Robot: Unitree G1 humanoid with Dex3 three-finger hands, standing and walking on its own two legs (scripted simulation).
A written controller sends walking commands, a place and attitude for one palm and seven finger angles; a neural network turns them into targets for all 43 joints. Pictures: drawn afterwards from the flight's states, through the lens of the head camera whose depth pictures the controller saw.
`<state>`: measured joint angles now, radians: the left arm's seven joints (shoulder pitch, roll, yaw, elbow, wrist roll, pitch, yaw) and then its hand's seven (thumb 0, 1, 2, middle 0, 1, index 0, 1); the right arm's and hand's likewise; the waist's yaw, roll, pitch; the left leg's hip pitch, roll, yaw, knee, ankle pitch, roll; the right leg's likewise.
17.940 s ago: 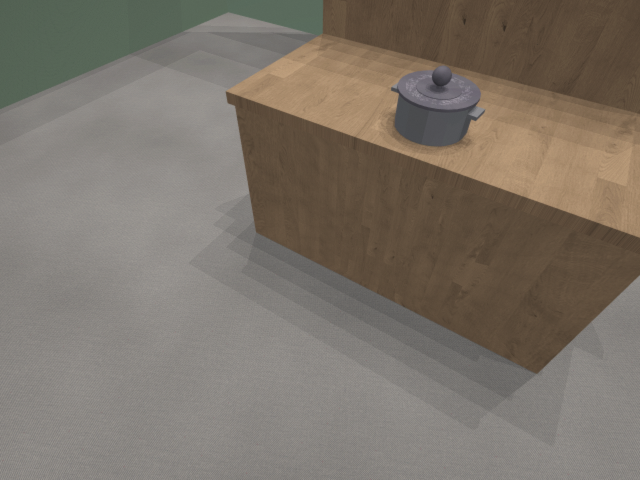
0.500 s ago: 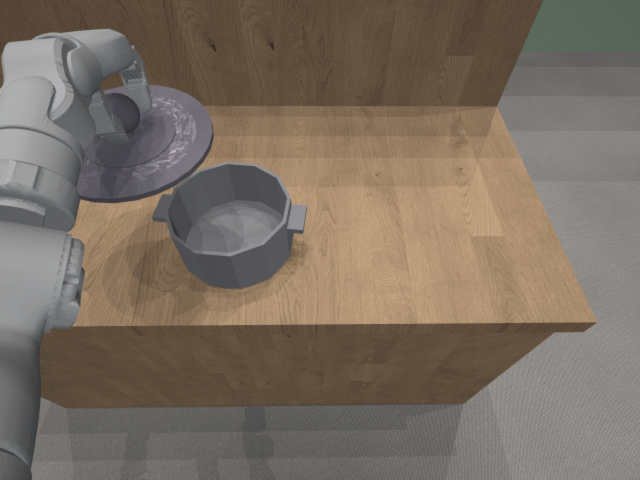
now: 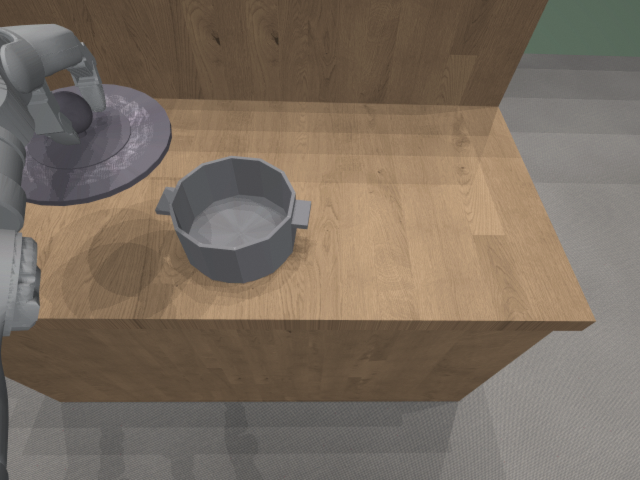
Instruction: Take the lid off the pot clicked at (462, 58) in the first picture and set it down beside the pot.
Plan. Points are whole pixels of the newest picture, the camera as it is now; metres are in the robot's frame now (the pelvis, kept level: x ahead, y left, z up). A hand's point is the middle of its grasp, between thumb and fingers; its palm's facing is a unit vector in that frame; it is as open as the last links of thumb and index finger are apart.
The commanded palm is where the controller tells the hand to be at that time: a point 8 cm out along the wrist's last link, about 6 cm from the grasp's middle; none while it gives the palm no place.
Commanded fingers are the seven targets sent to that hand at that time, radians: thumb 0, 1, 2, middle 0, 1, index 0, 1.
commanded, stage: move the lid sideways beside the pot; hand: left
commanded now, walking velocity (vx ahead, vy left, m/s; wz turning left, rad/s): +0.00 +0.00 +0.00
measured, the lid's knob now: (68, 113) +0.51 +0.27 +0.18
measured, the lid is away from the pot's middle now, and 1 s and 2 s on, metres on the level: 0.16 0.23 0.23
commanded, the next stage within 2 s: lower the lid onto the table in 1.10 s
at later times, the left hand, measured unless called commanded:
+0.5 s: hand (5, 112) +0.49 +0.31 +0.20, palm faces -0.36 -0.09 -0.93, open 7.7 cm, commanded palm +0.52 +0.33 +0.27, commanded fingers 0.00 0.74 0.75 -0.91 -1.09 -0.86 -1.07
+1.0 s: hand (0, 119) +0.49 +0.33 +0.19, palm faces -0.38 -0.10 -0.92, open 7.7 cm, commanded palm +0.54 +0.33 +0.27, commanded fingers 0.00 0.74 0.75 -0.91 -1.09 -0.86 -1.07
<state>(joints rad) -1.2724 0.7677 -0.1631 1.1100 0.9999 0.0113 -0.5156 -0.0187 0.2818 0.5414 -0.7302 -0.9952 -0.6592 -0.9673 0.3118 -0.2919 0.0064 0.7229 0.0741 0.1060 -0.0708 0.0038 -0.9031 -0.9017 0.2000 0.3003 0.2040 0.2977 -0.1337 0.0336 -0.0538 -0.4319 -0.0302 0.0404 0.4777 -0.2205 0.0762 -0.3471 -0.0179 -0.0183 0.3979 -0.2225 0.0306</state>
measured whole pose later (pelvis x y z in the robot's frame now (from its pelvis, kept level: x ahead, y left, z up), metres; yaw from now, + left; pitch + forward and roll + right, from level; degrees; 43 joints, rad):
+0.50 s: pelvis +0.00 +0.01 +0.00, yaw +0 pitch +11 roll -2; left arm -1.29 0.89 -0.11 1.14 1.00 -0.07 -0.54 -0.02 0.28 0.54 -0.73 -1.00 -0.66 -0.97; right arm 0.32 -0.29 0.02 0.74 0.08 0.12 -0.08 0.00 -0.90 -0.90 0.20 0.30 0.20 0.30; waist -0.14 0.03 -0.04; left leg -0.47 -0.03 0.04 0.51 -0.24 0.08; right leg -0.37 -0.02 -0.02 0.40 -0.22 0.04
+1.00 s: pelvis +0.01 +0.01 +0.00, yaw -1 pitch +12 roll -3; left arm -1.30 0.93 -0.12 1.15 1.00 -0.09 -0.56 -0.02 0.28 0.54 -0.73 -1.00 -0.66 -0.96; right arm 0.32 -0.29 0.03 0.74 0.09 0.10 -0.10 0.00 -0.90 -0.90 0.20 0.30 0.21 0.30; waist -0.15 0.02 -0.03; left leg -0.50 -0.02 0.04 0.55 -0.26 0.09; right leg -0.38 -0.01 -0.02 0.40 -0.23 0.04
